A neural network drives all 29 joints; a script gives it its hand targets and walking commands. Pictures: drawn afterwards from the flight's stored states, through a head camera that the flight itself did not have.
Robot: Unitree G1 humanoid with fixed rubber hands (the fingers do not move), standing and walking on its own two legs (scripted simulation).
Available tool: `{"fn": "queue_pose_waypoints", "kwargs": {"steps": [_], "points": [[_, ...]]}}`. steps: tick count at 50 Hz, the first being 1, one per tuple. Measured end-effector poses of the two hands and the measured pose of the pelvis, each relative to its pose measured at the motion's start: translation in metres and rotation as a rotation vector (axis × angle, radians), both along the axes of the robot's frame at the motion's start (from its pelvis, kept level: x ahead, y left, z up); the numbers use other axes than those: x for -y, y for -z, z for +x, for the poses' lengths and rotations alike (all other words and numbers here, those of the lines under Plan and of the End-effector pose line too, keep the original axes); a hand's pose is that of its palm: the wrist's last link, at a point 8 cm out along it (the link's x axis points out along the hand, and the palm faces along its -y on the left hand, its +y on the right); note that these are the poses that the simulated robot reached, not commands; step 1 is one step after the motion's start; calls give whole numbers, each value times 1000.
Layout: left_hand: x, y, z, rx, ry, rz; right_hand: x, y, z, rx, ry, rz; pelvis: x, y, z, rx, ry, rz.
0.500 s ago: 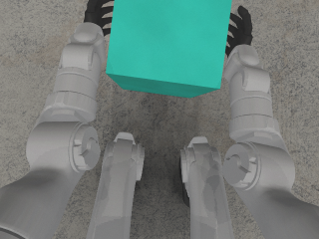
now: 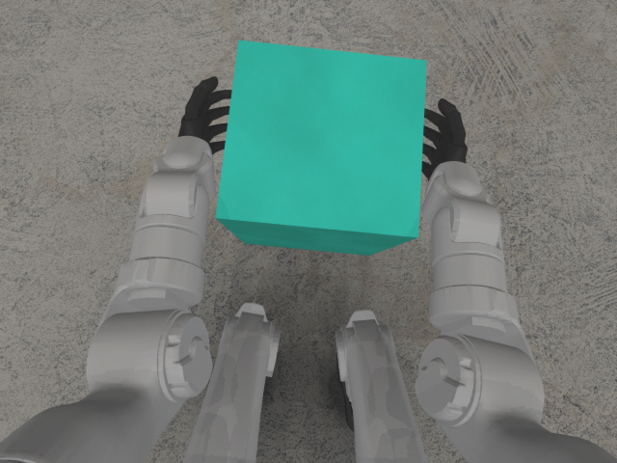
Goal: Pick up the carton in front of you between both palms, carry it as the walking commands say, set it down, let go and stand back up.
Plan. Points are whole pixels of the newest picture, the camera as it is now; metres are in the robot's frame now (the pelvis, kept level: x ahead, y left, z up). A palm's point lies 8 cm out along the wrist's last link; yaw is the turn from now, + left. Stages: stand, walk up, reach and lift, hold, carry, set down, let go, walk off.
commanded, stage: reach and lift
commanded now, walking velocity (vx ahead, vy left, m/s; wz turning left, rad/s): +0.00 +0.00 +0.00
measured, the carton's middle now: (317, 170) +0.49 +0.01 -0.12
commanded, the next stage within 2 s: hold in 2.00 s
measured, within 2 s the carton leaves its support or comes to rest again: neither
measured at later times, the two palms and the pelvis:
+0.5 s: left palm (144, 122) +0.42 +0.15 +0.11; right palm (537, 151) +0.43 -0.15 +0.11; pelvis +0.05 +0.00 +0.14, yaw +1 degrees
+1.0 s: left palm out of the picture +0.38 +0.15 +0.25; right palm out of the picture +0.38 -0.15 +0.25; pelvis +0.09 -0.01 +0.24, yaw +1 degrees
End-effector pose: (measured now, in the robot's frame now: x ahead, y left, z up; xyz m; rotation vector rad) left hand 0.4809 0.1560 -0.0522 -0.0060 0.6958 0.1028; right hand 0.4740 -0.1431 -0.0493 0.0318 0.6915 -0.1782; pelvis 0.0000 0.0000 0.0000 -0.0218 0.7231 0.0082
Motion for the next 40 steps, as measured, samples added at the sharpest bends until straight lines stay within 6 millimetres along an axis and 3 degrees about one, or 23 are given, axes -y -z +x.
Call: {"fn": "queue_pose_waypoints", "kwargs": {"steps": [23, 40], "points": [[4, -148, -52, -4, -33, -6, 5, -148, -45, -3, -18, 7, 3, -130, 45, 236, -2, 16], [5, -249, -86, 5, -47, -1, 6, -247, -75, 6, -36, 3, 6, -211, 82, 501, -4, 24]]}}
